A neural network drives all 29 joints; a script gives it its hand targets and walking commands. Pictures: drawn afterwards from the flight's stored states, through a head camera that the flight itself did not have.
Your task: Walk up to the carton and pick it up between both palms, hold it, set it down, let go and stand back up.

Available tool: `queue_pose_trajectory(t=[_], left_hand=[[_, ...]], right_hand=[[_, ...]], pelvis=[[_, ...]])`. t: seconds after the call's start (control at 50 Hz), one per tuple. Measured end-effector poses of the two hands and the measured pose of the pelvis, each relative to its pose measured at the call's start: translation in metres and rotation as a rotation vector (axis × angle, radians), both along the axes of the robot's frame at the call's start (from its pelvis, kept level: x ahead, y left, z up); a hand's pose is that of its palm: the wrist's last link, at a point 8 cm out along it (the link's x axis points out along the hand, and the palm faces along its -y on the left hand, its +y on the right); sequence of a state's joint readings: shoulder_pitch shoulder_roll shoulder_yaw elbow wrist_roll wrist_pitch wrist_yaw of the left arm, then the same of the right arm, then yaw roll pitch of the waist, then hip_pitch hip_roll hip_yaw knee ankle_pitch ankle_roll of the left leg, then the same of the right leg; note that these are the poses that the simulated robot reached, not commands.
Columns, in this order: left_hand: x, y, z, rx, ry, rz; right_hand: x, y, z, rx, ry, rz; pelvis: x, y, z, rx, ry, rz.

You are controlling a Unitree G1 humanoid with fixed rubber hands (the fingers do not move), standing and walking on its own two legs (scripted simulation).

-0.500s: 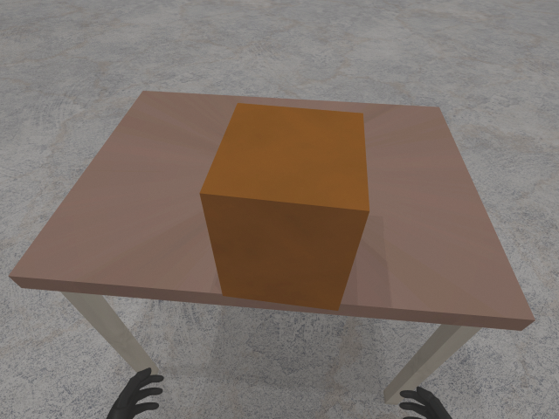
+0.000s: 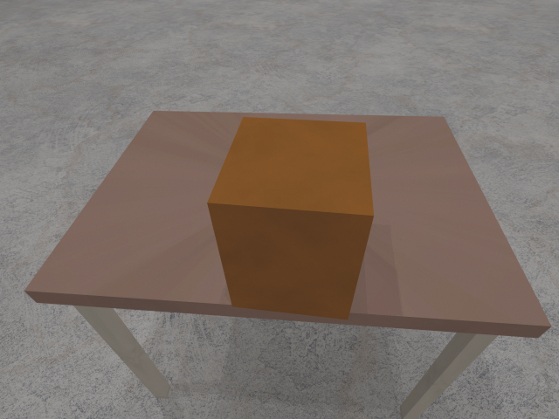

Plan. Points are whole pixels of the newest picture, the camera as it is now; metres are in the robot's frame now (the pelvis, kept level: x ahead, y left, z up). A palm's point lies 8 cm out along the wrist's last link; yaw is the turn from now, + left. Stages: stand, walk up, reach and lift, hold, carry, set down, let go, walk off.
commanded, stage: stand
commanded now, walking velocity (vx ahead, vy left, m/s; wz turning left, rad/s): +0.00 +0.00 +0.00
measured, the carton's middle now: (295, 219) +0.44 +0.00 +0.07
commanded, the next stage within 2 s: none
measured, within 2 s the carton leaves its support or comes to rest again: neither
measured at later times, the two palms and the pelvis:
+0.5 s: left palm out of the picture -0.02 +0.24 -0.13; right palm out of the picture -0.03 -0.21 -0.14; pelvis -0.02 +0.02 +0.00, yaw +0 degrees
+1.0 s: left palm out of the picture -0.08 +0.23 -0.14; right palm out of the picture -0.07 -0.17 -0.14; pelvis -0.02 +0.03 +0.00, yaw -1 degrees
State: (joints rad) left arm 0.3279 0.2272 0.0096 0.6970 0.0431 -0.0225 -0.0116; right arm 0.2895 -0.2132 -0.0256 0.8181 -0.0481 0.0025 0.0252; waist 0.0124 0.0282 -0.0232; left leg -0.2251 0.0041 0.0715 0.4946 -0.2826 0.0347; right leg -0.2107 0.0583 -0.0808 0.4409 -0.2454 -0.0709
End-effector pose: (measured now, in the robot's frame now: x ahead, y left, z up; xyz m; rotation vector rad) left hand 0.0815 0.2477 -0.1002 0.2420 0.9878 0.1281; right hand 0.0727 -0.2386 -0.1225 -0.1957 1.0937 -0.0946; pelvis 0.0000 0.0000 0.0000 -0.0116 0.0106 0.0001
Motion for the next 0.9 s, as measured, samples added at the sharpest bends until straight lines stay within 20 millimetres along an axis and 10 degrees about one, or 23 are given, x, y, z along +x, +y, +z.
queue_pose_trajectory(t=[0.54,0.9], left_hand=[[-0.109,-0.005,-0.03,-0.06,0.292,0.09],[-0.152,-0.02,-0.04,-0.114,0.431,0.115]], right_hand=[[-0.108,0.029,-0.014,0.015,0.242,-0.102],[-0.138,0.059,-0.02,0.056,0.329,-0.12]], pelvis=[[-0.02,0.016,0.005,0.007,-0.017,-0.008],[-0.025,0.026,0.005,0.008,-0.021,-0.01]])
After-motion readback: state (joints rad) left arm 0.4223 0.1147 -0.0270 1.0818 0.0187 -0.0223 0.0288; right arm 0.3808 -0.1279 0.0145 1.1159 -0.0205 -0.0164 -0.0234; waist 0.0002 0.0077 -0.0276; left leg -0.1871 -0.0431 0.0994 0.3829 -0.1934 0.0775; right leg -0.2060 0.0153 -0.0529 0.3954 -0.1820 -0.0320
